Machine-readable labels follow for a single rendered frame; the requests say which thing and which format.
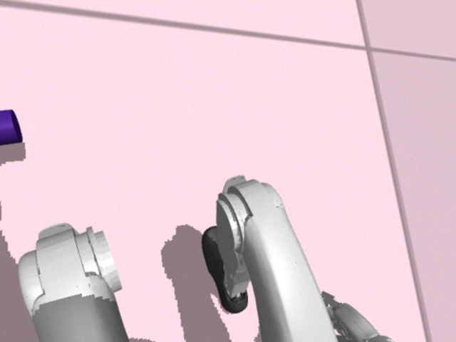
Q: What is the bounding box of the right robot hand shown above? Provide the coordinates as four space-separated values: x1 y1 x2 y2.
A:
321 291 380 342

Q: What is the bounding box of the can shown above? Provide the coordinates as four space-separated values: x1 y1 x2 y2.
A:
0 110 22 145

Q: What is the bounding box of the right robot foot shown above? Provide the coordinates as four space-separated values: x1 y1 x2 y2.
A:
202 226 248 314

